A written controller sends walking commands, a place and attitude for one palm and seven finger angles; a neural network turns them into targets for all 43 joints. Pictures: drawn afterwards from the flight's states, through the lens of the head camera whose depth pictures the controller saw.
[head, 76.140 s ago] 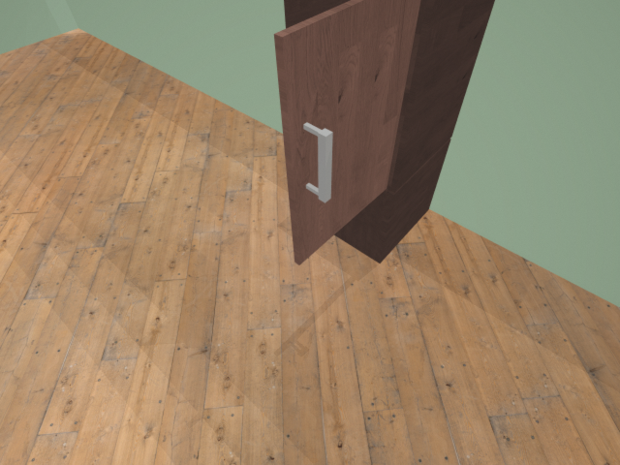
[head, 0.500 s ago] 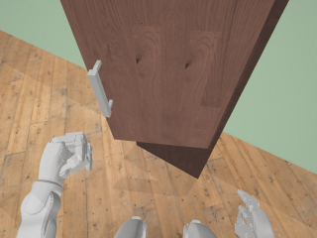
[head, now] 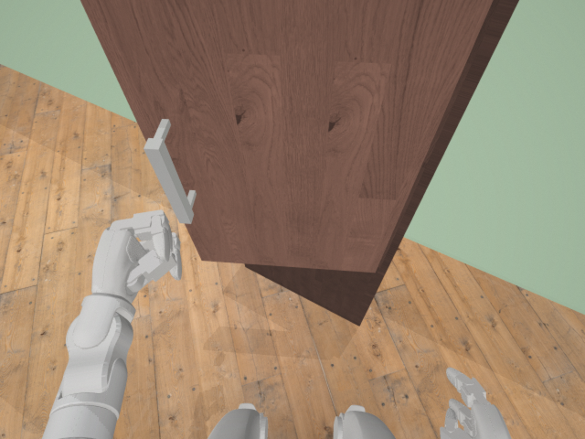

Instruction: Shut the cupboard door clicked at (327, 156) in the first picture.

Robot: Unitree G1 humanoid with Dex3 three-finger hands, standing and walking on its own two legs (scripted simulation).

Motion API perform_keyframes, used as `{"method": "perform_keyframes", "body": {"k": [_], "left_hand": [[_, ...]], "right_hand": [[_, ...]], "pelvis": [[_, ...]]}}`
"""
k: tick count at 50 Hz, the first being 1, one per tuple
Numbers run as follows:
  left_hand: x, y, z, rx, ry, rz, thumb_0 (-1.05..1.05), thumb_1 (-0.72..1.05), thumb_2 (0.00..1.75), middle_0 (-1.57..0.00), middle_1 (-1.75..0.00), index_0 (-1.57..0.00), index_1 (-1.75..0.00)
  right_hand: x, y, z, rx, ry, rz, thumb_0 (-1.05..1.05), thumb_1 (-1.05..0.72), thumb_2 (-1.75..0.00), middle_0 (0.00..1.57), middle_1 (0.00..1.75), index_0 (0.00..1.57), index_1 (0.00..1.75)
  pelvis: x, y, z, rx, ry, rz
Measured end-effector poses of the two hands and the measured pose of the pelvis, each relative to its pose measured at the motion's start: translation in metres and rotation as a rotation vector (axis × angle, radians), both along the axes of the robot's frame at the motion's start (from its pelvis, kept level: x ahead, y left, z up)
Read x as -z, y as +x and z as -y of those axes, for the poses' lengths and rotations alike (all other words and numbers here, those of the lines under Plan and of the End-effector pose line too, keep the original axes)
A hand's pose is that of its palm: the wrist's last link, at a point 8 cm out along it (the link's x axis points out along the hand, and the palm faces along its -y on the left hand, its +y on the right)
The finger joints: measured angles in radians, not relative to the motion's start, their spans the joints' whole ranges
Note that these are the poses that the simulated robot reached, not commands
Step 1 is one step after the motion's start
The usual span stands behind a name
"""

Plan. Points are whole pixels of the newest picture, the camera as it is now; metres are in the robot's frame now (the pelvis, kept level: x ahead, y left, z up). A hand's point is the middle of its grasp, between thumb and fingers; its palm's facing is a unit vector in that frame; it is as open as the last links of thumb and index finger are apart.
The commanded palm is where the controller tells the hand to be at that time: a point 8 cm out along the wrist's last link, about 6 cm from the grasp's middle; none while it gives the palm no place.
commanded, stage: bring the fist close to the handle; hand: left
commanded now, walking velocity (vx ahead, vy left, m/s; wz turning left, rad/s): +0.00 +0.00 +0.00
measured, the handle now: (176, 175) +0.47 +0.20 +0.06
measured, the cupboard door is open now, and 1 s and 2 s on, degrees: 24 24 9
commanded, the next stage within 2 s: push the door shut along its arc in 0.62 s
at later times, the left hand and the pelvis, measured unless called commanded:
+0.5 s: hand (188, 232) +0.37 +0.16 +0.06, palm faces -0.05 -1.00 -0.04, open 3.1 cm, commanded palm +0.34 +0.22 +0.06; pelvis +0.00 +0.00 +0.01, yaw -1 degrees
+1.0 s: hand (186, 210) +0.40 +0.17 +0.07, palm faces -0.10 -0.99 -0.04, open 3.1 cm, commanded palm +0.38 +0.22 +0.06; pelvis -0.01 +0.00 +0.00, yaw +0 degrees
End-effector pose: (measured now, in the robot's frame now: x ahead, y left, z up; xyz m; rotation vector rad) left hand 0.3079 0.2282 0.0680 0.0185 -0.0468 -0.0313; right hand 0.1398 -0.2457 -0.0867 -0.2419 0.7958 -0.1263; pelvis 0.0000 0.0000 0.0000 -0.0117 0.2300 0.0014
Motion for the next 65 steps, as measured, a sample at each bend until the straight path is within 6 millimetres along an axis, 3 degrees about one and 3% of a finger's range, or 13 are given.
{"method": "perform_keyframes", "body": {"k": [4,11,18,25,32,46,51,65], "left_hand": [[-0.011,0.017,0.002,0.002,0.016,0.044,0.01,0.9,0.9,-1.3,-1.5,-1.3,-1.5],[0.008,0.032,0.014,0.04,0.005,-0.097,0.01,0.9,0.9,-1.3,-1.5,-1.3,-1.5],[-0.005,0.047,0.015,-0.013,0.01,0.017,0.01,0.9,0.9,-1.3,-1.5,-1.3,-1.5],[0.001,0.04,0.013,0.019,0.026,-0.061,0.01,0.9,0.9,-1.3,-1.5,-1.3,-1.5],[0.002,0.031,0.01,-0.022,0.002,-0.021,0.01,0.9,0.9,-1.3,-1.5,-1.3,-1.5],[0.0,0.058,0.005,0.039,0.016,-0.045,0.01,0.9,0.9,-1.3,-1.5,-1.3,-1.5],[-0.008,0.075,0.005,0.073,0.022,-0.012,0.01,0.9,0.9,-1.31,-1.5,-1.3,-1.5],[0.001,0.115,0.022,0.162,0.017,-0.053,0.01,0.9,0.9,-1.31,-1.5,-1.31,-1.5]], "right_hand": [[0.003,-0.001,-0.001,0.0,0.013,-0.014,0.01,-0.9,-0.9,0.2,0.3,0.2,0.3],[0.005,-0.014,0.001,0.029,0.03,-0.051,0.01,-0.9,-0.9,0.2,0.3,0.2,0.3],[0.01,-0.031,0.009,0.048,0.015,-0.106,0.01,-0.9,-0.9,0.2,0.3,0.2,0.3],[0.01,-0.042,0.013,0.078,0.032,-0.139,0.01,-0.9,-0.9,0.2,0.3,0.2,0.3],[0.007,-0.039,0.016,0.064,0.01,-0.133,0.01,-0.9,-0.9,0.2,0.3,0.2,0.3],[0.007,-0.032,0.012,0.066,0.003,-0.11,0.01,-0.9,-0.9,0.2,0.3,0.2,0.3],[0.012,-0.041,0.011,0.066,-0.004,-0.143,0.0,-0.9,-0.9,0.2,0.3,0.2,0.3],[0.026,-0.085,0.012,0.122,-0.021,-0.272,0.0,-0.9,-0.9,0.2,0.3,0.2,0.3]], "pelvis": [[0.0,0.0,0.001,0.0,0.002,-0.005],[-0.003,-0.002,0.001,0.007,0.009,-0.005],[-0.001,-0.004,0.004,0.015,0.013,-0.013],[-0.006,-0.001,0.005,0.022,0.016,-0.009],[-0.006,-0.004,0.007,0.014,0.015,-0.002],[-0.003,-0.008,0.004,0.011,0.009,-0.01],[0.0,-0.009,0.002,0.006,0.003,-0.023],[0.008,-0.012,-0.007,0.011,-0.003,-0.068]]}}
